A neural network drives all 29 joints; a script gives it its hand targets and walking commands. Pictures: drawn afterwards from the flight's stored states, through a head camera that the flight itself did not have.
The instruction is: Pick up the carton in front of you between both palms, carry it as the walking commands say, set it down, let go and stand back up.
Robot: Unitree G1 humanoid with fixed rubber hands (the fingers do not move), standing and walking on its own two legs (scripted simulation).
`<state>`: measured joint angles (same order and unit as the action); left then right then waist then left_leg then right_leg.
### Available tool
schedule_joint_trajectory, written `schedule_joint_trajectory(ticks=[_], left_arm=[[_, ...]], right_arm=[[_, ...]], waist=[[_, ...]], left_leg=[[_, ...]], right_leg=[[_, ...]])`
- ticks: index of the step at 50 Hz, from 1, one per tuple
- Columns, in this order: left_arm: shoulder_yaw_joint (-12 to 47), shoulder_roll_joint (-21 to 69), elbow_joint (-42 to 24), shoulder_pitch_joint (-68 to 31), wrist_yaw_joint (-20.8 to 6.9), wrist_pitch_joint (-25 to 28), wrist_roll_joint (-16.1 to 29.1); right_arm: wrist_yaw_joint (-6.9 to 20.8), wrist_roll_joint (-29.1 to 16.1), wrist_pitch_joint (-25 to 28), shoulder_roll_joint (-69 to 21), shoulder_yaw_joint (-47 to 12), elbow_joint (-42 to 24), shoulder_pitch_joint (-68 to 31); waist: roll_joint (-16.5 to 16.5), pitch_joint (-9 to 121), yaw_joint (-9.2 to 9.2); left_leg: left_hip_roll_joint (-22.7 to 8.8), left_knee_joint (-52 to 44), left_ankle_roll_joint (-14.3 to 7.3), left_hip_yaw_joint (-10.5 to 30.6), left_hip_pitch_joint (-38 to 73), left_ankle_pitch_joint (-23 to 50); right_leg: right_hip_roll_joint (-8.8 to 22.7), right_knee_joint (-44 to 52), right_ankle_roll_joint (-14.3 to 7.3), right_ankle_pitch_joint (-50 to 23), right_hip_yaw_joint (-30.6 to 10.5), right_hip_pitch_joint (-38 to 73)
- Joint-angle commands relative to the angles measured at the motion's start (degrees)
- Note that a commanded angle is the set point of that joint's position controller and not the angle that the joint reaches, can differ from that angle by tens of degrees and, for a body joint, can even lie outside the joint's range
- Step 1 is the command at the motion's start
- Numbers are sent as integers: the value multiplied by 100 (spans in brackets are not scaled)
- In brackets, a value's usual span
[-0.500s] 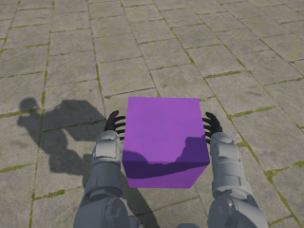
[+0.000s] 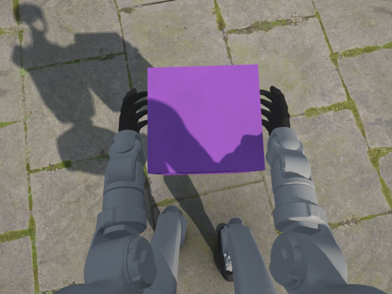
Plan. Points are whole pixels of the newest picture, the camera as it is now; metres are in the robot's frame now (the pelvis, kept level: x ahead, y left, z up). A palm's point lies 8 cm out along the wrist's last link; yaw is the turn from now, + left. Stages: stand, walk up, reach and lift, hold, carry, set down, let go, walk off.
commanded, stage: set down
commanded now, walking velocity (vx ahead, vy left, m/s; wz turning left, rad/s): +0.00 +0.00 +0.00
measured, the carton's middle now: (202, 130) +0.44 +0.04 -0.15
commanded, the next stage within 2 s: none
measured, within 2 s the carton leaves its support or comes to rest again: rests again in 1.56 s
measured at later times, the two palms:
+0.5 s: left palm (138, 132) +0.44 +0.21 -0.23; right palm (248, 126) +0.48 -0.09 -0.22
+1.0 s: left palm (143, 136) +0.47 +0.23 -0.38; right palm (232, 127) +0.52 -0.06 -0.38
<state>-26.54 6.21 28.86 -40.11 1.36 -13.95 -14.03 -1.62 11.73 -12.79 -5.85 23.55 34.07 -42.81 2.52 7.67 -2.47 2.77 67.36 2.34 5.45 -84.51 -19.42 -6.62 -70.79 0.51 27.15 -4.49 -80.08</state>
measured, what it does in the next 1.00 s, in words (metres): lowers itself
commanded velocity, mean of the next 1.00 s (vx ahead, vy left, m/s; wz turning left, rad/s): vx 0.00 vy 0.00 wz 0.00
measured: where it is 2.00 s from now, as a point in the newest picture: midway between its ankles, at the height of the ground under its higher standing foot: (198, 253)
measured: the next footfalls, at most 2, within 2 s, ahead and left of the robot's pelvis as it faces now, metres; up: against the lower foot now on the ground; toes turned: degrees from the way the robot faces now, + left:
none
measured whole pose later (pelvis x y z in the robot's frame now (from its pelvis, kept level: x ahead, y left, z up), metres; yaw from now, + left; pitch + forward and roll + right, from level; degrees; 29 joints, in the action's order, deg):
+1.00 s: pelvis -0.05 +0.01 -0.22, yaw -3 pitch +44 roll -2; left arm -28.9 -7.7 41.3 -75.0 4.8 -16.9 -8.2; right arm -7.1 4.7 -14.5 10.2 15.0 54.2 -83.8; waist 3.1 -11.7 -7.3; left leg 5.2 112.2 4.3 5.4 -129.7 -26.8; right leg -11.6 -116.1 3.9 36.3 -2.7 -124.7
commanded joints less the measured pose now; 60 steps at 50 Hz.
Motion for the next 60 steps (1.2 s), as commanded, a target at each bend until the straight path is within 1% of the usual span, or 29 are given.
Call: schedule_joint_trajectory(ticks=[1,4,7,15,20,25,33,39,49,50,52,55,57,60], left_arm=[[3136,4968,632,-3077,-1396,-92,389],[2911,4872,813,-3255,-1417,-81,349],[2813,4788,909,-3487,-1392,-15,384],[2881,4618,836,-4237,-1193,29,653],[2938,4485,740,-4765,-1073,-61,811],[2876,4352,751,-5304,-1014,-150,879],[2585,4046,914,-6065,-1007,-212,874],[2410,3688,973,-6561,-1040,-197,933],[2396,3037,984,-7269,-1146,-105,1345],[2414,3008,960,-7373,-1166,-91,1406],[2379,2958,927,-7535,-1243,-67,1503],[2352,2868,924,-7504,-1343,-18,1625],[2350,2826,928,-7451,-1371,4,1714],[2290,2852,1087,-7231,-1427,8,1733]], right_arm=[[1194,-387,-80,-5346,-3053,482,-3049],[1131,-350,-39,-5237,-2882,647,-3274],[1033,-360,59,-5107,-2808,717,-3534],[845,-585,168,-4753,-2925,645,-4343],[826,-732,88,-4571,-2958,677,-4892],[847,-785,-1,-4399,-2823,878,-5411],[858,-773,-65,-4040,-2488,1303,-6097],[812,-863,-73,-3756,-2418,1520,-6563],[623,-1337,11,-3335,-2799,1592,-7340],[609,-1372,23,-3305,-2833,1582,-7416],[593,-1385,26,-3306,-2871,1583,-7520],[543,-1493,82,-3459,-3115,1462,-7554],[502,-1597,120,-3546,-3300,1345,-7599],[483,-1620,151,-3648,-3388,1377,-7461]], waist=[[9,4584,-217],[45,4678,-245],[43,4906,-252],[-63,5699,-312],[-108,5977,-383],[-129,5980,-439],[-154,5693,-508],[-103,5550,-628],[137,5484,-924],[172,5449,-956],[431,5165,-1053],[738,5143,-1187],[880,5308,-1284],[992,5254,-1322]], left_leg=[[526,107,-86,-663,2949,1500],[536,387,-81,-665,2547,1575],[551,677,-56,-684,2239,1683],[575,1444,69,-755,1895,1744],[566,1869,126,-798,1815,1633],[542,2236,155,-837,1666,1464],[489,2786,172,-908,1260,1231],[431,3233,166,-986,909,1168],[292,4024,140,-1089,525,1460],[280,4083,145,-1104,364,1437],[266,4159,127,-1102,-167,1437],[258,4350,66,-1080,-281,1820],[247,4450,41,-1083,-240,2065],[231,4566,23,-1080,-379,2173]], right_leg=[[-299,672,235,-1428,251,1146],[-326,378,250,-1487,287,785],[-367,55,264,-1573,341,488],[-498,-857,248,-1380,550,-252],[-554,-1362,225,-1105,685,-727],[-581,-1781,191,-801,786,-1232],[-581,-2365,135,-418,869,-1979],[-571,-2813,121,-302,893,-2258],[-516,-3602,130,-559,891,-2085],[-505,-3671,118,-577,878,-2023],[-478,-3821,110,-720,843,-1890],[-465,-4008,131,-1167,794,-1709],[-448,-4101,146,-1465,764,-1540],[-431,-4175,147,-1713,722,-1515]])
